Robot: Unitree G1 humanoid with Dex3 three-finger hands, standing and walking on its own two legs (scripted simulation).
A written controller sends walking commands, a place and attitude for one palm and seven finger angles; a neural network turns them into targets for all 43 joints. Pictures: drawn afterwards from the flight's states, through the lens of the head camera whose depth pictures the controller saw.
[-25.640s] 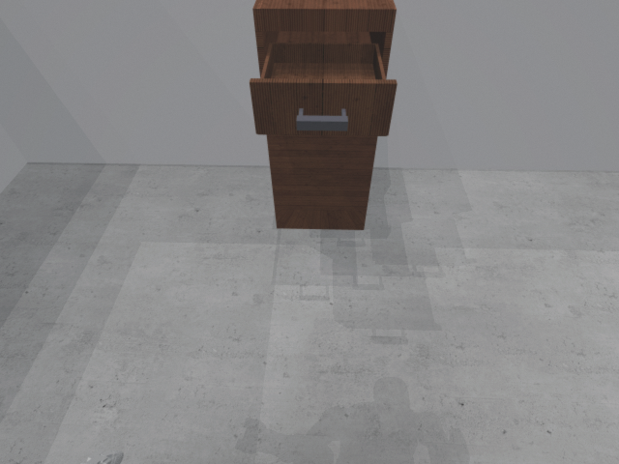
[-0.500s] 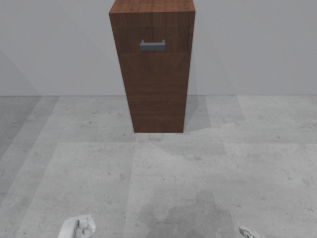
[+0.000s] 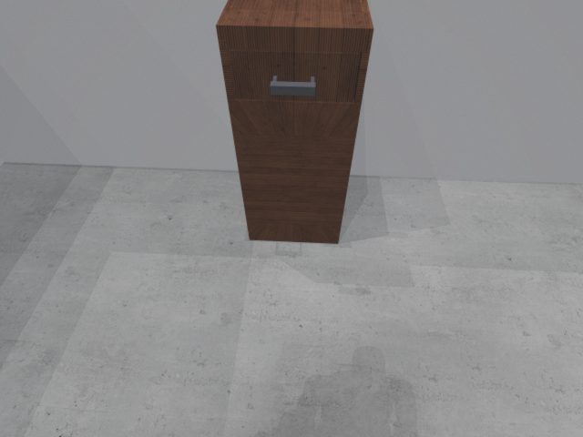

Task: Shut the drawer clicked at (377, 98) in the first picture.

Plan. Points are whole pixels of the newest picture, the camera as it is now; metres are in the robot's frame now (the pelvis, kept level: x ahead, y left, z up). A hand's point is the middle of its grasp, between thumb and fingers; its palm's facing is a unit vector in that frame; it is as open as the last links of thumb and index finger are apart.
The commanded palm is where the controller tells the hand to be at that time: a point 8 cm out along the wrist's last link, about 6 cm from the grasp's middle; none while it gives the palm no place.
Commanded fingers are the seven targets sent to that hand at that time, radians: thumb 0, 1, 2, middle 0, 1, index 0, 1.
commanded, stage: let the arm hang, fingers relaxed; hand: left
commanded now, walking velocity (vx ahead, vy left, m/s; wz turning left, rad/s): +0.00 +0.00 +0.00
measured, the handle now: (293, 84) +0.96 +0.05 -0.01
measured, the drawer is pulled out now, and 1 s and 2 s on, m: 0.00 0.00 0.00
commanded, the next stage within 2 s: look to check the result in 0.40 s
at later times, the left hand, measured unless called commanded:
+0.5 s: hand out of the picture -0.01 +0.16 -0.18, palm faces +0.03 -0.98 -0.18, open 7.3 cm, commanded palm none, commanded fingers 0.00 0.90 0.90 -0.20 -0.30 -0.20 -0.30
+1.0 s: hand out of the picture +0.00 +0.15 -0.18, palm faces +0.03 -0.98 -0.18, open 7.3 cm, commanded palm none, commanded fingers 0.00 0.90 0.90 -0.20 -0.30 -0.20 -0.30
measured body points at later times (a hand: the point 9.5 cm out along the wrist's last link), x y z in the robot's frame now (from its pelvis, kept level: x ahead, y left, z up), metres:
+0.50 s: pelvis +0.00 +0.00 +0.00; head +0.01 -0.01 +0.45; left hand -0.01 +0.21 -0.16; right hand -0.04 -0.19 -0.17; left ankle +0.01 +0.10 -0.74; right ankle +0.01 -0.11 -0.74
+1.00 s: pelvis +0.01 -0.01 +0.00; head +0.03 -0.02 +0.45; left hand +0.00 +0.20 -0.16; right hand -0.02 -0.20 -0.17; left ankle +0.01 +0.10 -0.74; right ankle +0.01 -0.11 -0.74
